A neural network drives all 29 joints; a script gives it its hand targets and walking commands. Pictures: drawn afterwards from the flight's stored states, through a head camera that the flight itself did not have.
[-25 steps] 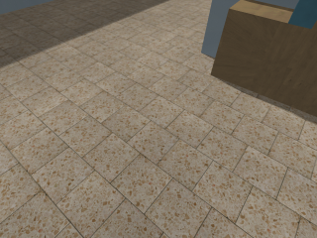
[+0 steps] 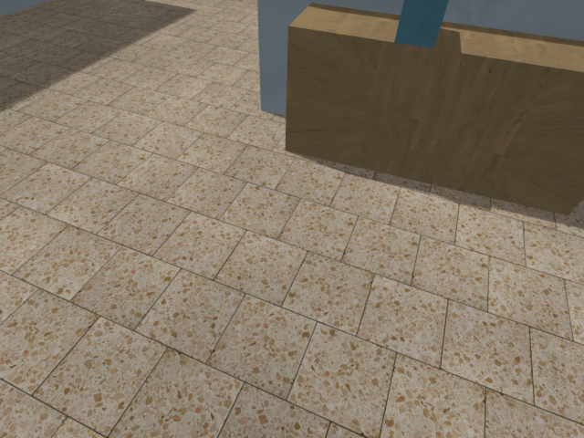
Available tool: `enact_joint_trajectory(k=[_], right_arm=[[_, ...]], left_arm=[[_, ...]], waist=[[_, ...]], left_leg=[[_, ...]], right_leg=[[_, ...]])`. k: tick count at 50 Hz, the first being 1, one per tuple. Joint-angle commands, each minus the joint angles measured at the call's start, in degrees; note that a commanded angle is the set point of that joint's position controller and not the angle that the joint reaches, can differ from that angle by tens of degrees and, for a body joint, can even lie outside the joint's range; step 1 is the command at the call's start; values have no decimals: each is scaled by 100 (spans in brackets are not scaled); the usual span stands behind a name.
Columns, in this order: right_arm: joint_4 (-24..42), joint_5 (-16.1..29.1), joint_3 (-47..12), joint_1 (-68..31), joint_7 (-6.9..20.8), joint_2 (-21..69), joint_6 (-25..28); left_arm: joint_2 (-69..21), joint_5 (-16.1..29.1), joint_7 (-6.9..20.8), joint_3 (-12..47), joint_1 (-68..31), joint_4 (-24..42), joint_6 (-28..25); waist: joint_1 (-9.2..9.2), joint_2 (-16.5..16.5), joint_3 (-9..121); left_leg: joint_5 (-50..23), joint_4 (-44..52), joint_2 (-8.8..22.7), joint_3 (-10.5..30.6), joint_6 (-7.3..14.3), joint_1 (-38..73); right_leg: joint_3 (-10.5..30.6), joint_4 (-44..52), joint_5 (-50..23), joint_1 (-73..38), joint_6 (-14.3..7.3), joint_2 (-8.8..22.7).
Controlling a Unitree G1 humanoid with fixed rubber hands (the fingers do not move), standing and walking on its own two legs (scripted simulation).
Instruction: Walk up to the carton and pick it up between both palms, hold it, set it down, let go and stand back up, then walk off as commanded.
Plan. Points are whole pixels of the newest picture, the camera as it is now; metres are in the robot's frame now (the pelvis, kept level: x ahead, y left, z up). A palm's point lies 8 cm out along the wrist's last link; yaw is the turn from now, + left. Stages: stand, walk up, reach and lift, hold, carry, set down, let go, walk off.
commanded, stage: walk up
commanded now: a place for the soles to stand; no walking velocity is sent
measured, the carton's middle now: (421, 10) +1.73 -0.47 +0.01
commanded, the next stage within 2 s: none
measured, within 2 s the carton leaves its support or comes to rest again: neither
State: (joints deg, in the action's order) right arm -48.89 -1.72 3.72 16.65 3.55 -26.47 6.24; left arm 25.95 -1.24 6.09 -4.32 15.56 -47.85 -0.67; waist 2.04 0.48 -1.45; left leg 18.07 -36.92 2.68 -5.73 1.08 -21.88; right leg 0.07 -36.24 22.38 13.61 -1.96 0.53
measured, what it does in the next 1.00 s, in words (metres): walks ahead, turning right: right foot, then left foot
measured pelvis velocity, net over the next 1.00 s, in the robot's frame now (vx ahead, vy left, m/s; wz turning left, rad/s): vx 0.47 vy -0.14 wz -0.30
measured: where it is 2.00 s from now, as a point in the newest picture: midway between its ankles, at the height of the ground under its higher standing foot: (364, 284)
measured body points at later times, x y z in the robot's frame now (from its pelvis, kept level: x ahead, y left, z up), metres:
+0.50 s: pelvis +0.23 -0.09 +0.00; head +0.27 -0.11 +0.45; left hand +0.47 +0.18 -0.08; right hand +0.20 -0.44 -0.10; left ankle +0.21 +0.06 -0.65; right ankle +0.26 -0.20 -0.72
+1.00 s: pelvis +0.47 -0.14 +0.01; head +0.50 -0.14 +0.46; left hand +0.65 +0.15 -0.10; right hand +0.44 -0.50 -0.07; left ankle +0.48 -0.01 -0.72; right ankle +0.52 -0.31 -0.70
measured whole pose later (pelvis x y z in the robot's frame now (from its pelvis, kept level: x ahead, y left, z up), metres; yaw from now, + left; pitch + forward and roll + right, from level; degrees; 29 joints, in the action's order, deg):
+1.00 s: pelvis +0.47 -0.14 +0.01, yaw -17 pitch -1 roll +1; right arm -46.5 -0.9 3.6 17.0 3.2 -28.6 5.7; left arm 26.6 -0.2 5.4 -3.1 13.7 -50.3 -3.2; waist -0.8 -1.9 -4.8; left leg 18.4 -29.7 5.0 -9.7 -0.5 -9.6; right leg -1.7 -39.7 14.2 27.0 -0.5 4.8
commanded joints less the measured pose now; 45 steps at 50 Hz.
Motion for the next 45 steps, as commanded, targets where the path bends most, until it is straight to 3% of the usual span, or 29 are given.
enact_joint_trajectory(k=[1, 2, 3, 5, 6, 7, 9, 12, 14, 15, 17, 18, 19, 20, 21, 22, 23, 25, 26, 31, 34, 35, 36, 37, 38, 39, 40, 43, 45], right_arm=[[-64, -183, 657, 2169, -297, -1857, 139], [275, 21, 640, 1097, -336, -2207, 192], [464, 166, 535, 415, -336, -1992, 222], [493, 94, 358, 34, -302, -1453, 272], [448, 71, 403, 136, -281, -1497, 253], [356, 56, 390, 328, -264, -1516, 268], [336, 1, 412, 649, -252, -1469, 264], [362, 11, 475, 676, -250, -1586, 186], [467, 10, 479, 589, -248, -1611, 107], [479, -7, 480, 417, -255, -1650, 80], [541, -23, 385, 278, -286, -1464, 38], [637, -1, 274, 377, -287, -1100, 21], [861, 180, 171, 676, -245, -857, 72], [680, 235, 176, 501, -280, -1255, 74], [609, 270, 204, 372, -308, -1366, 90], [552, 221, 158, 381, -319, -1217, 119], [427, 204, 147, 640, -305, -1150, 90], [317, 79, 221, 756, -167, -1111, 14], [336, 60, 213, 611, -120, -1044, -20], [468, 35, 240, -35, 24, -992, 7], [327, 19, 303, -14, 46, -970, 47], [222, -10, 359, 313, 7, -1103, 64], [94, -8, 435, 855, -63, -1196, 110], [89, -29, 585, 1251, -124, -1758, 170], [178, 70, 610, 1401, -121, -2001, 149], [287, 173, 526, 865, -123, -1769, 117], [368, 230, 452, 528, -154, -1625, 88], [441, 142, 361, 153, -169, -1508, 80], [475, 89, 371, 76, -138, -1467, 74]], left_arm=[[401, 19, -148, -58, -1534, 895, -204], [790, 89, -228, -78, -1006, 796, -207], [1226, 54, -253, -178, -869, 604, -238], [1293, 67, -146, -290, -564, 319, -265], [1270, 51, -101, -306, -621, 218, -235], [1124, 89, -60, -267, -727, 249, -214], [974, 96, 30, -258, -1154, 372, -179], [670, 74, 113, -200, -1639, 570, -143], [697, 110, 155, -199, -1613, 463, -127], [732, 101, 157, -257, -1532, 412, -110], [947, 116, 51, -400, -373, 118, -136], [1425, 82, -74, -547, 531, -112, -169], [2000, 90, -190, -713, 682, 105, -214], [1946, 183, -272, -686, 364, 235, -218], [1694, 236, -328, -577, 77, 339, -233], [1384, 254, -366, -445, -123, 382, -263], [1330, 223, -390, -439, -188, 344, -306], [1195, 201, -338, -323, -260, 420, -396], [1261, 167, -292, -315, -229, 441, -423], [1423, 92, -165, -330, -445, 622, -467], [1372, 47, -188, -268, -585, 540, -494], [1288, 45, -200, -206, -542, 561, -479], [1056, 41, -213, -116, -538, 573, -490], [731, 142, -214, 24, -421, 585, -487], [1014, 177, -327, -66, -364, 599, -493], [1225, 132, -382, -100, -190, 399, -452], [1339, 166, -363, -69, -155, 290, -442], [1129, 153, -227, -89, 191, 83, -397], [932, 128, -149, -98, 58, 126, -369]], waist=[[-1558, 1627, -134], [-815, 897, -157], [-476, 201, -465], [-211, 343, -519], [-314, 402, -445], [-380, 731, -477], [-522, 670, -366], [-608, 990, -191], [-583, 918, -63], [-392, 706, 42], [336, 98, 617], [785, -887, 1070], [712, -2011, 1722], [577, -593, 1624], [448, -81, 1107], [258, -158, 687], [89, -546, 575], [-101, -578, 260], [-142, -675, 76], [-110, -866, -123], [-349, -693, -270], [-547, -298, -103], [-848, 59, 98], [-1058, 1291, 407], [-973, 1227, 577], [-692, 359, 538], [-525, 77, 77], [-325, 815, -16], [-298, 1018, -141]], left_leg=[[2067, 2095, 1438, 2804, 246, 2875], [2858, 3256, 2698, 4951, 879, 2070], [2649, 3172, 2641, 4360, 942, 1530], [1449, 2776, 1901, 2591, 912, 1520], [699, 2706, 1861, 2175, 1046, 1494], [-435, 2579, 1695, 1427, 991, 1611], [-2030, 2228, 1571, 754, 997, 2105], [-1888, 2083, 1420, 88, 851, 1991], [-1861, 1959, 1290, -216, 733, 1822], [-2025, 1676, 1332, -257, 681, 1643], [-2813, -224, 1052, -613, 546, 985], [-1846, -1932, 781, -552, 394, -18], [898, -3691, -128, -238, 110, -1763], [978, -4097, 90, 767, 89, -2030], [667, -4041, 394, 845, 126, -1934], [449, -3581, 501, 807, 114, -1966], [203, -3061, 649, 820, 86, -1717], [179, -2169, 623, 626, -4, -1058], [441, -1600, 627, 555, -58, -927], [-608, -99, 375, 242, -12, -115], [-923, 284, 237, 110, 26, 700], [-809, 298, 96, 98, 46, 1450], [-399, 576, 118, 425, 210, 2357], [1386, 1909, 1539, 2702, 745, 3143], [1316, 2478, 2357, 4083, 1332, 2918], [1414, 2361, 2386, 3734, 1514, 2671], [1111, 2284, 2168, 3054, 1394, 2069], [-513, 2200, 1686, 1458, 1181, 1584], [-713, 2222, 1596, 978, 1244, 1335]], right_leg=[[525, -2664, 919, 3790, -249, -614], [1069, -3441, 485, 3900, -160, -334], [1211, -3414, -116, 3480, -81, 166], [864, -2662, -502, 2952, 92, 485], [784, -2390, -387, 2646, 263, 553], [610, -1890, -479, 2529, 248, 619], [333, -1318, -571, 2446, 179, 485], [-155, -236, -897, 1836, -5, 371], [-489, 94, -1254, 1184, -114, 211], [-619, 92, -1230, 577, -127, 155], [-751, 615, -1174, -1185, -321, -185], [-213, 752, -452, -2312, -461, 60], [3204, 1497, -80, -3382, -1378, 1902], [3822, 1759, -740, -3076, -1658, 2427], [2951, 1585, -1459, -2479, -1716, 2277], [2144, 1452, -2413, -1916, -1571, 1878], [1643, 1437, -2529, -1598, -1279, 1563], [931, 1539, -2630, -540, -1145, 1278], [956, 1704, -2144, -157, -1266, 1367], [1145, 2302, 619, 605, -1069, 1264], [922, 1921, 462, 938, -900, 1186], [763, 1417, 170, 1296, -798, 1092], [499, 284, -440, 1744, -604, 714], [-155, -1812, -178, 2748, -195, -121], [257, -2925, 741, 2940, -112, -371], [625, -3206, 489, 2896, -106, -80], [660, -3070, 229, 2771, -87, 164], [413, -1945, 65, 2137, 132, 516], [96, -1201, -207, 1832, 189, 576]])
